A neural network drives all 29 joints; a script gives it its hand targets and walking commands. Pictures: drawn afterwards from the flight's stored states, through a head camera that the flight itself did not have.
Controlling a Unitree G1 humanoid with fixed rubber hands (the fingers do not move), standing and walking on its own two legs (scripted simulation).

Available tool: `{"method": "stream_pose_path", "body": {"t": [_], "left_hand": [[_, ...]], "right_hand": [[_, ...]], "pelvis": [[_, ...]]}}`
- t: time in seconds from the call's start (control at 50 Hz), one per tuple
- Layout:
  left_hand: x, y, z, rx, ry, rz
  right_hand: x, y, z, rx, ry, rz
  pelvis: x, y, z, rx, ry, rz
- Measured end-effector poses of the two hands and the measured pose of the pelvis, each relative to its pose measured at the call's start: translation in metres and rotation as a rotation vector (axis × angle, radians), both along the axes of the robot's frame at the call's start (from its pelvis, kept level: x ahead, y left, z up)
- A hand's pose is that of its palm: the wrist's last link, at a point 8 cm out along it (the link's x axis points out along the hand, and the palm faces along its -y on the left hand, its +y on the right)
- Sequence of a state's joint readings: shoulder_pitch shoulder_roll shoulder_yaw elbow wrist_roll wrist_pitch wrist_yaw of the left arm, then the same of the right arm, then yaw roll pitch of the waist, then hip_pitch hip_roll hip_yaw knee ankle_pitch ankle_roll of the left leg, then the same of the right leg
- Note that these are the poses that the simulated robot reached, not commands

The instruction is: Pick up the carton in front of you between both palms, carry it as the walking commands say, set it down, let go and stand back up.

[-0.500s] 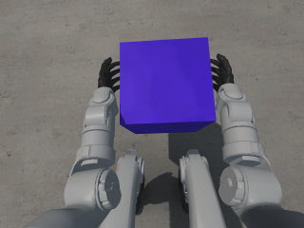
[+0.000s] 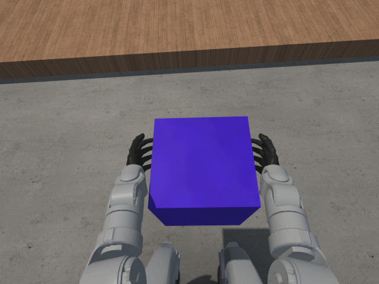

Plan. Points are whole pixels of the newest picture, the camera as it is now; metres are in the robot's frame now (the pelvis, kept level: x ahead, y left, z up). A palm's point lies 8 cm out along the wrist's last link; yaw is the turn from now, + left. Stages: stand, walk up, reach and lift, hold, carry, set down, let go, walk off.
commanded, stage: reach and lift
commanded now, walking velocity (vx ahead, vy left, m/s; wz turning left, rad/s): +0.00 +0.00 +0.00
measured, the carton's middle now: (201, 177) +0.37 +0.00 -0.10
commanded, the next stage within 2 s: hold in 1.52 s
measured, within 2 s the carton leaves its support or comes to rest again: neither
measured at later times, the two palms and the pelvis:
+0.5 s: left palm (110, 151) +0.33 +0.15 +0.12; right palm (295, 154) +0.33 -0.15 +0.12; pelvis +0.03 +0.00 +0.10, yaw +0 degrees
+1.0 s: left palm (107, 147) +0.33 +0.15 +0.14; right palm (301, 151) +0.33 -0.15 +0.14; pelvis +0.02 +0.00 +0.11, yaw +0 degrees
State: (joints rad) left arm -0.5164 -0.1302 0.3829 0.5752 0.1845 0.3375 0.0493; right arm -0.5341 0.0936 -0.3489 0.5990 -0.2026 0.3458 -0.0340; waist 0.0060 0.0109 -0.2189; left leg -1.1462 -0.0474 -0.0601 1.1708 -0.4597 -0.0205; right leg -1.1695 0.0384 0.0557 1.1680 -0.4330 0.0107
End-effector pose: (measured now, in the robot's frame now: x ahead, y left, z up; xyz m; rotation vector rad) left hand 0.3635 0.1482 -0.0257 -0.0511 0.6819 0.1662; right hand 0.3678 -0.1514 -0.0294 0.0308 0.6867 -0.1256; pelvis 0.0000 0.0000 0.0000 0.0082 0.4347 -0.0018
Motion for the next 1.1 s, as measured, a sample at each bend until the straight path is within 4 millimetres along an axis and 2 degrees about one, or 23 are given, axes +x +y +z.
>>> {"method": "stream_pose_path", "body": {"t": [0.3, 0.52, 0.6, 0.82, 1.1], "left_hand": [[-0.022, 0.003, 0.091, 0.006, -0.004, -0.021], [-0.034, 0.004, 0.150, 0.029, -0.033, -0.052], [-0.038, 0.004, 0.157, 0.035, -0.015, -0.060], [-0.040, 0.003, 0.158, 0.031, -0.008, -0.055], [-0.033, 0.002, 0.166, 0.046, -0.013, -0.064]], "right_hand": [[-0.026, 0.003, 0.092, -0.004, -0.005, -0.015], [-0.041, 0.004, 0.152, -0.026, -0.033, -0.008], [-0.045, 0.004, 0.159, -0.030, -0.016, -0.006], [-0.048, 0.003, 0.160, -0.027, -0.008, -0.005], [-0.040, 0.002, 0.167, -0.042, -0.013, 0.008]], "pelvis": [[0.029, 0.002, 0.073, -0.007, -0.243, 0.000], [0.034, 0.004, 0.101, -0.010, -0.439, 0.000], [0.030, 0.005, 0.103, -0.010, -0.483, -0.001], [0.017, 0.005, 0.103, -0.010, -0.514, -0.003], [0.030, 0.003, 0.108, -0.009, -0.518, -0.001]]}}
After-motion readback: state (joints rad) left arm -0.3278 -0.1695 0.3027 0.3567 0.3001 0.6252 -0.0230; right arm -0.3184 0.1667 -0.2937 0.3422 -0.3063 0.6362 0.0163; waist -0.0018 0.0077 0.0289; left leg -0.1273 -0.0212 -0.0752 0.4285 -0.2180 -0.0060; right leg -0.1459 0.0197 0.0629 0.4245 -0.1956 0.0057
